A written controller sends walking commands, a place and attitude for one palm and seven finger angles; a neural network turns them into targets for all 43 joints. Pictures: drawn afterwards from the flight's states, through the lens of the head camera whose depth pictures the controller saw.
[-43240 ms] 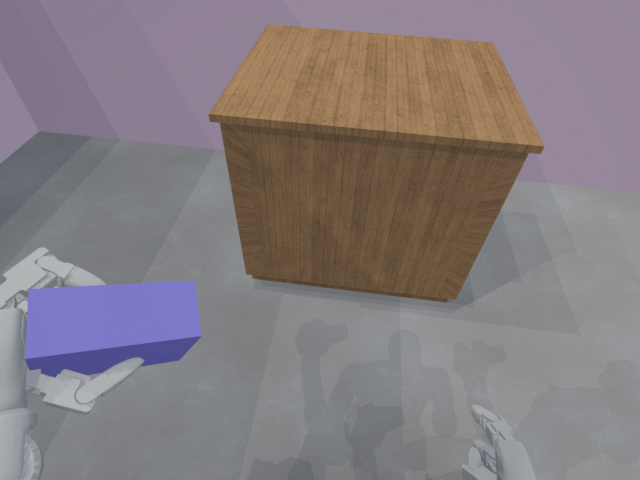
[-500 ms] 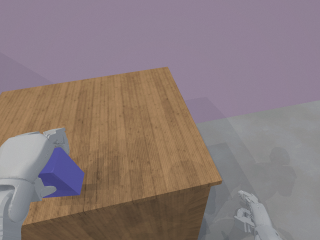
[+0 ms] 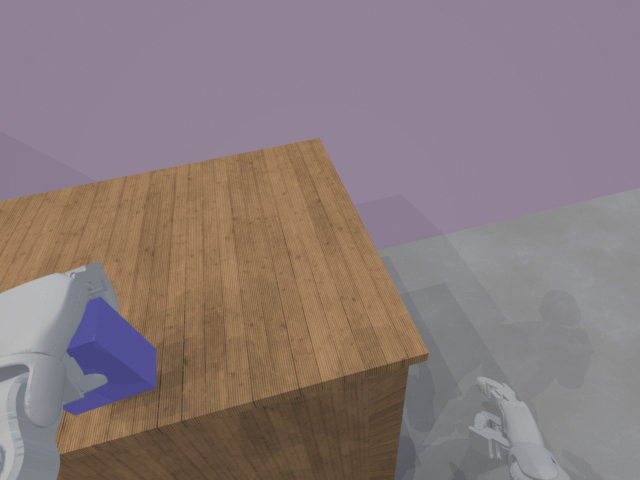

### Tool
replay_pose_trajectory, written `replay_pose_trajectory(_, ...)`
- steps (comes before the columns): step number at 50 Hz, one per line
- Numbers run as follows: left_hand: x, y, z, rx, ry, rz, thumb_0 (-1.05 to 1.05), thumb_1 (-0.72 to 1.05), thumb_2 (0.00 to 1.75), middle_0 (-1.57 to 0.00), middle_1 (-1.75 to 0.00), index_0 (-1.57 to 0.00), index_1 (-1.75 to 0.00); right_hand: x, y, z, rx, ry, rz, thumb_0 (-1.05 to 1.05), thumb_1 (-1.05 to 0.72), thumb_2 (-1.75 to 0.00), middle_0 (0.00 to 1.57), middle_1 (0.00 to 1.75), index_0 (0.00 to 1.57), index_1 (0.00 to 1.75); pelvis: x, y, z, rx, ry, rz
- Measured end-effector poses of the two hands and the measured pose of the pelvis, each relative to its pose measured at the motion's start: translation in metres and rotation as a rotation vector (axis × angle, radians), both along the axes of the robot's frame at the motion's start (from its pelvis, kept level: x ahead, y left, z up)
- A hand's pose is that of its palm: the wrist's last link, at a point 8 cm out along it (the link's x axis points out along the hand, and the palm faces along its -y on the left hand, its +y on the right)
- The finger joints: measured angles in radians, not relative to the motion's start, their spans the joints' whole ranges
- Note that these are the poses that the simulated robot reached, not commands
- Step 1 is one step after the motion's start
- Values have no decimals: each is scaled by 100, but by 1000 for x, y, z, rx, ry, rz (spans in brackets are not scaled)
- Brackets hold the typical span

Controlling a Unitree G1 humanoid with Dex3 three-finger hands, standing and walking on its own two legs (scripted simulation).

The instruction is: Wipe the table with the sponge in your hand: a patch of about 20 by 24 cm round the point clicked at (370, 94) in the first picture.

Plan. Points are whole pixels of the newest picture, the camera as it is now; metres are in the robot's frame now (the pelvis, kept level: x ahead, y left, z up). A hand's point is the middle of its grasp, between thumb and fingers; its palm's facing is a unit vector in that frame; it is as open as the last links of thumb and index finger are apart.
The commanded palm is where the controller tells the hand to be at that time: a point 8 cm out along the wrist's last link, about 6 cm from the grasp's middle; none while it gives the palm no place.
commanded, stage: step back with the hand held close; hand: left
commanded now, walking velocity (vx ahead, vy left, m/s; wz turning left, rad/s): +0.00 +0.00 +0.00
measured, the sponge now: (98, 367) +0.19 +0.31 +0.08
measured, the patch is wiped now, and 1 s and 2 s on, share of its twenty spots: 1.00 1.00 1.00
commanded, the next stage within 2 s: stop stepping back and stand still in 1.32 s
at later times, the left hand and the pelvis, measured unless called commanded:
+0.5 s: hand (67, 340) +0.17 +0.28 +0.17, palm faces +0.41 -0.79 -0.46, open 9.9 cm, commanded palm +0.12 +0.31 +0.20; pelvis -0.03 +0.03 -0.02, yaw +2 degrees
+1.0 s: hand (35, 421) +0.10 +0.26 +0.17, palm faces +0.34 -0.86 -0.39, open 9.9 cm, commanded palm +0.05 +0.32 +0.20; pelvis -0.10 +0.03 -0.02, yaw +3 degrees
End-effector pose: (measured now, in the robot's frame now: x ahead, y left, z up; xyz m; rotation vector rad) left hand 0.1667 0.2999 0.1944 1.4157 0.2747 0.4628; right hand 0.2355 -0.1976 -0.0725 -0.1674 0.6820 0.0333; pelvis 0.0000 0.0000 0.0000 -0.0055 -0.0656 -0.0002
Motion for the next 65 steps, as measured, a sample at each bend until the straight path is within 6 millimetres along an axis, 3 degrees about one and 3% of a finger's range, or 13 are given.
replay_pose_trajectory(2, 1, -2, -9, -41, 38, 5, -1, -52, 105, -77, -135, -77, -141, 0, 0, 1, -1, -10, -3, 1, -90, -89, 20, 30, 20, 30, 0, 0, 0, 1, 4, 5)
replay_pose_trajectory(4, 3, -9, -14, -405, -84, -111, -1, -52, 105, -77, -136, -77, -141, -2, 1, 6, -3, -45, -2, 1, -90, -89, 20, 30, 20, 30, -3, 1, -1, -5, 11, 16)
replay_pose_trajectory(6, 6, -21, -18, -638, -211, -240, -1, -52, 103, -78, -137, -78, -142, -8, 2, 11, -17, -70, 9, 1, -90, -89, 20, 30, 20, 30, -5, 0, -3, -8, 29, 23)
replay_pose_trajectory(10, 2, -34, -15, -834, -392, -403, -1, -52, 102, -79, -137, -79, -142, -35, -4, 8, -69, -18, -22, 1, -90, -89, 20, 30, 20, 30, -7, -1, -6, -12, 65, 34)
replay_pose_trajectory(18, -18, -3, 13, -724, -555, -439, -1, -52, 102, -79, -137, -79, -142, -103, -29, -24, -140, 183, -159, 1, -90, -89, 20, 30, 20, 30, -15, 15, -12, -22, 101, 40)
replay_pose_trajectory(23, -30, 18, 3, -727, -557, -366, -1, -52, 102, -79, -138, -79, -143, -132, -27, -34, -131, 216, -207, 1, -90, -89, 20, 30, 20, 30, -26, 24, -14, -27, 105, 34)
replay_pose_trajectory(29, -47, 17, -16, -794, -550, -383, -1, -52, 103, -79, -138, -79, -143, -142, -12, -27, -139, 159, -183, 1, -90, -89, 20, 30, 20, 30, -43, 32, -18, -26, 98, 27)
replay_pose_trajectory(38, -71, 15, 19, -652, -654, -467, -1, -53, 103, -79, -137, -79, -142, -133, 4, -18, -106, 39, -93, 1, -90, -89, 20, 30, 20, 30, -63, 28, -17, -34, 121, 23)
replay_pose_trajectory(44, -81, 6, 3, -758, -613, -451, -1, -53, 103, -79, -138, -79, -143, -141, 2, -19, -76, 53, -107, 1, -90, -89, 20, 30, 20, 30, -81, 23, -15, -57, 106, 31)
replay_pose_trajectory(50, -105, 4, -15, -818, -592, -502, -1, -53, 103, -79, -138, -79, -143, -160, -7, -11, -145, 60, -135, 1, -90, -89, 20, 30, 20, 30, -99, 28, -21, -53, 90, 52)
replay_pose_trajectory(58, -148, 21, 7, -709, -640, -487, -1, -53, 103, -79, -138, -79, -142, -200, 3, -3, -147, 8, -100, 1, -90, -89, 20, 30, 20, 30, -147, 31, -17, -51, 86, 4)
replay_pose_trajectory(61, -165, 15, 12, -719, -668, -487, -1, -53, 103, -79, -138, -79, -143, -221, 7, -5, -111, -2, -102, 1, -90, -89, 20, 30, 20, 30, -165, 27, -16, -51, 95, -17)
replay_pose_trajectory(65, -185, -2, 2, -768, -662, -510, -1, -53, 104, -79, -138, -79, -143, -255, 4, -16, -73, -4, -114, 1, -90, -89, 20, 30, 20, 30, -194, 21, -21, -58, 90, -31)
